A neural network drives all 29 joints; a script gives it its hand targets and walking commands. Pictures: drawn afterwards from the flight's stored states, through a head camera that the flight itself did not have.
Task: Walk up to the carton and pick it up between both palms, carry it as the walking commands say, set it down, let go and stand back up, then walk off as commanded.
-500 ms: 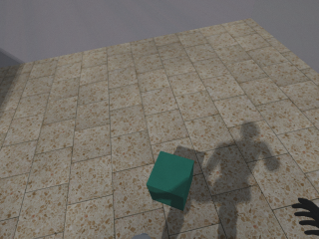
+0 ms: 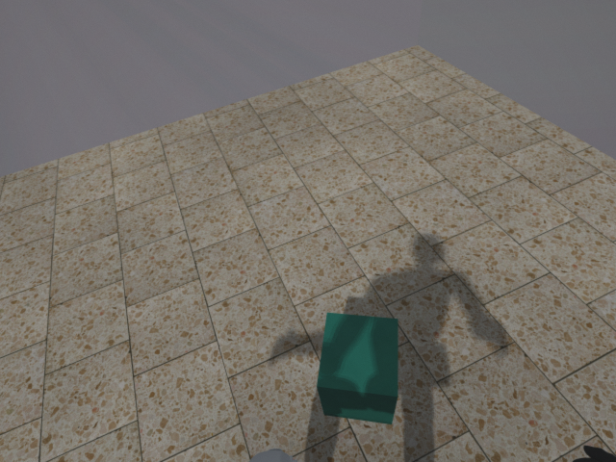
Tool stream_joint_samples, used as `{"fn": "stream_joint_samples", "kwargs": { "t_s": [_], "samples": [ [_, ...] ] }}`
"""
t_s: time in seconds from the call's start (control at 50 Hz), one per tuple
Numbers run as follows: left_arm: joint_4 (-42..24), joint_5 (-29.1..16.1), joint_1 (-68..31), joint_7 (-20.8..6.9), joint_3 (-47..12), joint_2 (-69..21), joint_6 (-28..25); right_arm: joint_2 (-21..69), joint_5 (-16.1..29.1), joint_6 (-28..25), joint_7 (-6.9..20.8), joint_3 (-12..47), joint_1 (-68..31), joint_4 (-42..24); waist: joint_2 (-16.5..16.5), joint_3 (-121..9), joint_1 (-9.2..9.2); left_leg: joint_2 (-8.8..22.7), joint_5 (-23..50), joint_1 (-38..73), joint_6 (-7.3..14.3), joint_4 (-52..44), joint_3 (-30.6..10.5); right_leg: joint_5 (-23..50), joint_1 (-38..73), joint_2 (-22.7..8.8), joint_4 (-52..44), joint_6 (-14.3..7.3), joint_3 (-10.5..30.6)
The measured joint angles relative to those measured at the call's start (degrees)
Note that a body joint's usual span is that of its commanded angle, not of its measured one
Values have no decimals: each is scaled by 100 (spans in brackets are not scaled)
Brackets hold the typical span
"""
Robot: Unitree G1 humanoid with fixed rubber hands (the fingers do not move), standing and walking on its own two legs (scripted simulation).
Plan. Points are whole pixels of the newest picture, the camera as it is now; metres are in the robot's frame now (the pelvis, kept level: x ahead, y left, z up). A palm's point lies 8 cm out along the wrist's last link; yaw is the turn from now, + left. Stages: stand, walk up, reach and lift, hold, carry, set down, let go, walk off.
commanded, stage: walk up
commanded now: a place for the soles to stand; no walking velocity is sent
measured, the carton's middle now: (359, 368) +0.48 -0.07 -0.62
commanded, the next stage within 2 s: none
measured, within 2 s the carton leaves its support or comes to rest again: neither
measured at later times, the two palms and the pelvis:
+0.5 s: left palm (52, 445) +0.20 +0.40 -0.08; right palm out of the picture +0.04 -0.27 -0.07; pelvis +0.03 +0.09 -0.01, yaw -12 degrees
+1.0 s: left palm (88, 411) +0.24 +0.35 -0.07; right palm out of the picture +0.06 -0.27 -0.07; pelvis +0.03 +0.08 +0.02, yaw -15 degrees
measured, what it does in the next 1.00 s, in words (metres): steps on the spot, turning right: left foot, then right foot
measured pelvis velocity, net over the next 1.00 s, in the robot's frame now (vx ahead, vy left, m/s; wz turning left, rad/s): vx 0.03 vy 0.08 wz -0.26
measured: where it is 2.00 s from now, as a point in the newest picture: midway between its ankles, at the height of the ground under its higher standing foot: outside the picture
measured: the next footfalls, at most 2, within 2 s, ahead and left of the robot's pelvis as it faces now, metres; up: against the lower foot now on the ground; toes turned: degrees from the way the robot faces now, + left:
left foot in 0.08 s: +0.11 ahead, +0.20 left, +0.00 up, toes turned -7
right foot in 0.38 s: +0.08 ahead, -0.10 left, +0.00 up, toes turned -9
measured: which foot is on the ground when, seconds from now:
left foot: up 0.00-0.06, down 0.08-1.00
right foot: down 0.00-0.10, up 0.12-0.36, down 0.38-1.00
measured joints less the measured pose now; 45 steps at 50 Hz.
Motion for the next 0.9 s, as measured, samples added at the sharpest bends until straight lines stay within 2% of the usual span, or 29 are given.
{"fn": "stream_joint_samples", "kwargs": {
  "t_s": [0.06,0.08,0.1,0.12,0.16,0.24,0.32,0.36,0.4,0.46,0.52,0.54,0.6,0.62,0.66,0.7,0.8,0.9],
  "samples": [
    [-66,29,22,-140,-34,142,119,-9,136,-85,-28,-19,-97,25,-217,6,113,35,-4,294,49,-986,78,-196,-208,-226,368,83,386],
    [-86,36,24,-177,-53,165,174,-47,157,-132,-62,-36,-94,21,-257,-11,124,-7,30,483,67,-1393,119,-318,-328,-271,583,48,517],
    [-91,24,2,-196,-62,176,226,-70,144,-193,-112,-51,-97,29,-306,0,100,-59,312,507,-71,-1482,188,-511,-462,-269,864,-60,688],
    [-59,6,-56,-195,-63,146,279,-68,132,-236,-161,-41,-115,56,-329,19,69,-76,329,422,-155,-1273,252,-800,-599,-147,1207,-88,874],
    [28,-34,-216,-202,-74,73,328,35,149,-318,-242,36,-185,143,-416,69,8,-51,154,401,-156,-1067,388,-1056,-838,151,1900,-51,1017],
    [141,-35,-479,-398,-103,-73,342,181,171,-489,-352,174,-257,263,-510,80,-92,105,100,541,-50,-1211,569,-1100,-898,308,1981,-52,383],
    [135,1,-637,-605,-88,-245,441,85,166,-613,-440,206,-244,360,-485,81,-150,264,115,628,-29,-1354,714,-1128,-529,374,1237,-107,-83],
    [89,35,-702,-671,-74,-303,457,-12,185,-634,-486,214,-203,419,-452,68,-146,335,85,622,-51,-1340,765,-906,-190,419,574,-157,-191],
    [51,89,-771,-708,-49,-346,440,-69,222,-637,-524,231,-183,508,-401,86,-123,405,28,596,-61,-1253,762,-263,-67,489,212,-178,-190],
    [5,70,-819,-731,-71,-334,425,14,319,-630,-604,304,-252,684,-548,68,-91,111,-479,643,59,-1269,629,-265,-135,415,342,-161,-46],
    [97,-20,-934,-723,-127,-348,501,129,304,-772,-647,391,-290,803,-697,17,-61,-86,353,840,45,-1695,694,-310,-143,333,395,-93,154],
    [133,-52,-994,-723,-144,-371,535,136,292,-826,-649,423,-271,818,-689,-4,-60,-79,320,862,34,-1705,711,-256,-172,352,459,-104,195],
    [217,-86,-1174,-724,-160,-431,591,142,274,-910,-648,478,-251,894,-599,-9,-70,31,129,923,34,-1699,707,-894,-211,394,775,-154,196],
    [240,-91,-1227,-730,-162,-445,588,140,269,-914,-649,488,-261,922,-569,-2,-75,73,122,945,23,-1721,698,-897,-162,359,681,-178,145],
    [301,-86,-1294,-749,-159,-444,543,133,250,-892,-630,498,-310,970,-547,1,-74,139,137,968,-36,-1746,700,-412,75,266,82,-215,72],
    [396,-52,-1325,-751,-141,-421,491,160,260,-853,-600,513,-416,1018,-557,17,-75,191,139,993,-95,-1757,718,3,133,264,-109,-9,59],
    [737,-96,-1420,-724,-264,-513,469,294,319,-810,-557,550,-698,1247,-685,-83,-138,-8,394,1248,-116,-2281,787,-62,185,133,-204,85,172],
    [971,-116,-1623,-737,-331,-635,483,303,314,-814,-530,594,-936,1527,-627,-164,-88,12,568,1438,-123,-2648,836,127,337,176,-541,65,212]
  ]
}}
